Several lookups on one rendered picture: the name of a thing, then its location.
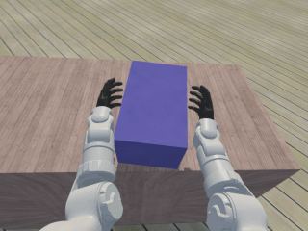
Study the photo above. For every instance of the robot left forearm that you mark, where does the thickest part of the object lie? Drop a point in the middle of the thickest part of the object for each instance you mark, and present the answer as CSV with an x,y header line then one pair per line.
x,y
98,150

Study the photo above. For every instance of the right robot upper arm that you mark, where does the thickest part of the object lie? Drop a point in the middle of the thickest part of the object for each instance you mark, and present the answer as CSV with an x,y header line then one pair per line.
x,y
227,211

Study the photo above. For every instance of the carton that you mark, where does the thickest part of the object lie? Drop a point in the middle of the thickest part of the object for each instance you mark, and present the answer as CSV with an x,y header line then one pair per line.
x,y
152,124

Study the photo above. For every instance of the robot left hand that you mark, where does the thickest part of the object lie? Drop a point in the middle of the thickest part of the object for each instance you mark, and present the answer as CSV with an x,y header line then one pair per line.
x,y
105,98

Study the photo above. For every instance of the robot right forearm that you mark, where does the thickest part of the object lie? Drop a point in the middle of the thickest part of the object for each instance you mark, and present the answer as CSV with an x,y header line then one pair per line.
x,y
218,173

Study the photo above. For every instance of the left robot upper arm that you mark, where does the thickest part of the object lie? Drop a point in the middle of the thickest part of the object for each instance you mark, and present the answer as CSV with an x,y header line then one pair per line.
x,y
92,208

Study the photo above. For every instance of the robot right hand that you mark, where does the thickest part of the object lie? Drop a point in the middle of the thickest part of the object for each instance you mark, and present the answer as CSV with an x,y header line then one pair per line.
x,y
206,109

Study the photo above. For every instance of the pedestal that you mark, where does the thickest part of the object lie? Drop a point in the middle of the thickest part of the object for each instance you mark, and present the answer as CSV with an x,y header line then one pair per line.
x,y
45,103

